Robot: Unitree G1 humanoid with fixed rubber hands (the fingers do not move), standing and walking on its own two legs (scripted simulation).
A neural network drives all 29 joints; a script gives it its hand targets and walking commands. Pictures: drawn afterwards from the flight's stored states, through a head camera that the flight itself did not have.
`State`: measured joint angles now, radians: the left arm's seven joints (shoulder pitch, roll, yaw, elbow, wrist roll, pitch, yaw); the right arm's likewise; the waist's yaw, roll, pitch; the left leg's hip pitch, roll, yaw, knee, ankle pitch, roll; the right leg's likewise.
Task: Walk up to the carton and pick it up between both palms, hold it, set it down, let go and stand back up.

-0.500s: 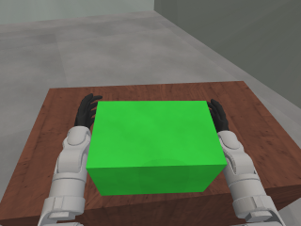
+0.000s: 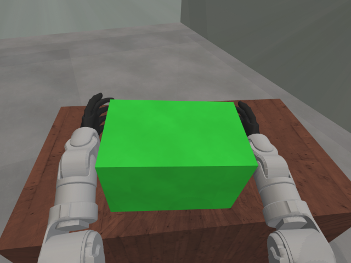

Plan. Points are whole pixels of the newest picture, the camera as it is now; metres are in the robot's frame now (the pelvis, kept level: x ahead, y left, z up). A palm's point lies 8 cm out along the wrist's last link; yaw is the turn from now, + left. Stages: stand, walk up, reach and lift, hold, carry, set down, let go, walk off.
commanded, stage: reach and lift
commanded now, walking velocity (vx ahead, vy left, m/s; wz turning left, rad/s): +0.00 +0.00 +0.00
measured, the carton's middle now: (173, 156) +0.32 +0.01 +0.12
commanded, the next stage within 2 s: hold in 0.68 s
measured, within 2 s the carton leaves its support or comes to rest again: neither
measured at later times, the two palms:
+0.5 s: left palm (93, 134) +0.36 +0.19 +0.15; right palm (248, 138) +0.36 -0.17 +0.14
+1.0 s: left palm (88, 123) +0.36 +0.19 +0.18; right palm (252, 126) +0.36 -0.17 +0.17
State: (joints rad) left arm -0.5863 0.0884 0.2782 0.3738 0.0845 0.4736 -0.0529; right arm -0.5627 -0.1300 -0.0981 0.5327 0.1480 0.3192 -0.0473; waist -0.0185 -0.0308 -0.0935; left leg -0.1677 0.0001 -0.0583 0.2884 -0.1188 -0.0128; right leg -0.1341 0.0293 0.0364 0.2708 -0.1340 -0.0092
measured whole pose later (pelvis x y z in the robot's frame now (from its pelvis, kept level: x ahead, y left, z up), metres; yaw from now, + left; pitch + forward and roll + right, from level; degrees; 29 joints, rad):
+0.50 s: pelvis +0.02 +0.01 +0.00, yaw +0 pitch +0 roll -1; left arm -0.40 0.07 0.18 0.07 0.06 0.54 0.02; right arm -0.41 -0.18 -0.02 0.29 0.27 0.34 -0.11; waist -0.04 -0.02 -0.06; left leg -0.17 0.00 -0.06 0.35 -0.18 -0.01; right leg -0.10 0.03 0.03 0.25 -0.15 0.00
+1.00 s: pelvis +0.00 +0.00 +0.00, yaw +0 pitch -1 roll +0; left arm -0.56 0.08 0.27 0.21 0.07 0.62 -0.02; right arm -0.58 -0.16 -0.05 0.44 0.26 0.43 -0.11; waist -0.03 -0.03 -0.11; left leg -0.15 0.00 -0.05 0.30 -0.13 -0.01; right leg -0.11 0.03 0.04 0.27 -0.14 -0.01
